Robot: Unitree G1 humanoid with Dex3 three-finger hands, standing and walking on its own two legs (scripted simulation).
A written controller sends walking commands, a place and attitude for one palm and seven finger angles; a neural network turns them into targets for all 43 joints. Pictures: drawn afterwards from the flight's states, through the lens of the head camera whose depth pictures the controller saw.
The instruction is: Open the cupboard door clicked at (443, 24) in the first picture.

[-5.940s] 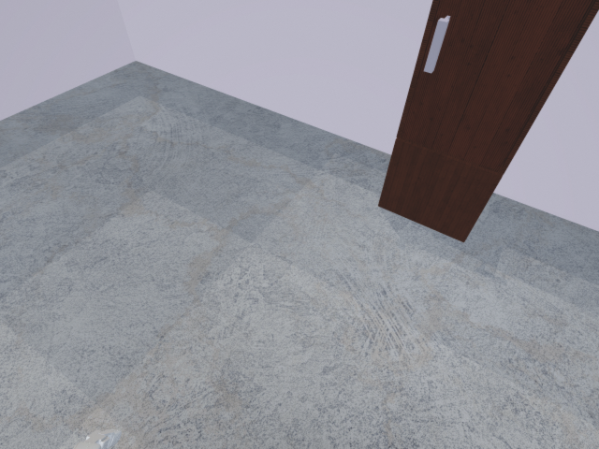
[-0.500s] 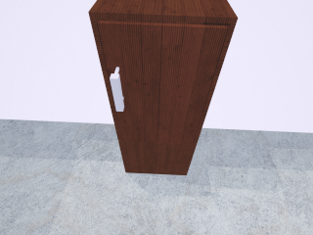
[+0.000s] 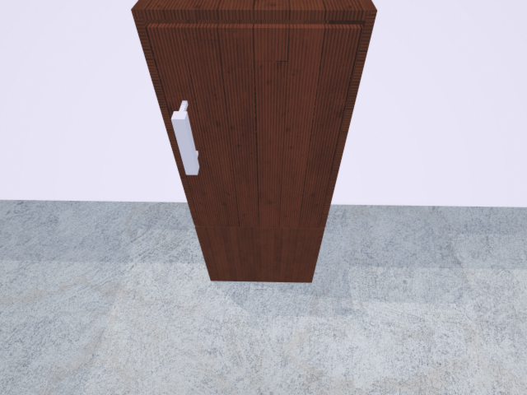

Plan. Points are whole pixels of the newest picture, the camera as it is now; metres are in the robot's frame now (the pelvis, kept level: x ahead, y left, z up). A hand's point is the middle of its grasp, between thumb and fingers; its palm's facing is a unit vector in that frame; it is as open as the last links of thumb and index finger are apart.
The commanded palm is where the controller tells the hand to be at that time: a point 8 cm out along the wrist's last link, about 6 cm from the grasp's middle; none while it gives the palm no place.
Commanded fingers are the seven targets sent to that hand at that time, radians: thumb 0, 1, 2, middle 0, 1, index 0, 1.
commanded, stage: shuffle to correct the standing spot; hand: left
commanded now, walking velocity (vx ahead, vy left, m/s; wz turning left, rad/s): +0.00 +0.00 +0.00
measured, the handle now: (188, 138) +0.61 +0.20 +0.03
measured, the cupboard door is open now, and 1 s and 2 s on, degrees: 0 0 0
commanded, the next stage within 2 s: come to a stop and stand still in 0.26 s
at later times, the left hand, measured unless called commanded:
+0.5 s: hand out of the picture +0.04 +0.17 -0.19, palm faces +0.00 -0.98 -0.19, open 7.4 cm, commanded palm none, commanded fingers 0.00 0.90 0.90 -0.20 -0.30 -0.20 -0.30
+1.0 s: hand out of the picture +0.12 +0.18 -0.18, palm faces +0.02 -0.97 -0.24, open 7.3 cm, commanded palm none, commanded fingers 0.00 0.90 0.90 -0.20 -0.30 -0.20 -0.30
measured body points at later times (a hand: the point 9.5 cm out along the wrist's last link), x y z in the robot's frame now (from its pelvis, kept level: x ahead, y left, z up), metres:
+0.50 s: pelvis +0.06 -0.01 -0.01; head +0.09 +0.00 +0.44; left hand +0.04 +0.22 -0.17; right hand +0.05 -0.23 -0.16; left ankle +0.02 +0.13 -0.73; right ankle +0.00 -0.11 -0.71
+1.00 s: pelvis +0.06 -0.01 -0.01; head +0.09 -0.01 +0.43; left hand +0.11 +0.23 -0.16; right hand +0.14 -0.24 -0.16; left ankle +0.07 +0.10 -0.73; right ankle +0.04 -0.14 -0.74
